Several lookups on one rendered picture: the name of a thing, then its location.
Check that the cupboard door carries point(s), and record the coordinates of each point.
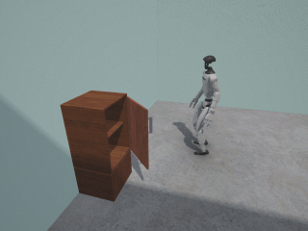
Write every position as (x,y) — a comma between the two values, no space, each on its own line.
(138,130)

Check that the robot right hand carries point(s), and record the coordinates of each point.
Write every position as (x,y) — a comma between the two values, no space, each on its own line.
(195,100)

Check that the robot right thigh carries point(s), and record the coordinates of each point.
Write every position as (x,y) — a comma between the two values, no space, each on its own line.
(199,108)

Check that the robot head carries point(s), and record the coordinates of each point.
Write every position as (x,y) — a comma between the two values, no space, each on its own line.
(208,60)

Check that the right robot forearm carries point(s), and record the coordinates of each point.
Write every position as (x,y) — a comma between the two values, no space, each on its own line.
(199,93)

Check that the left robot forearm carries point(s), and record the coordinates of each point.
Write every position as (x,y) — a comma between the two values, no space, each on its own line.
(214,103)

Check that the robot left hand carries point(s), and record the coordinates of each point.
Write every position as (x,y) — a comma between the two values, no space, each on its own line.
(208,117)

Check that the handle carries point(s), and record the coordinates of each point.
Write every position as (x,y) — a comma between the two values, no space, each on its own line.
(150,125)

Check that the robot left upper arm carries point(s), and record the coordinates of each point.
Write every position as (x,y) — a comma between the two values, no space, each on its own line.
(214,81)

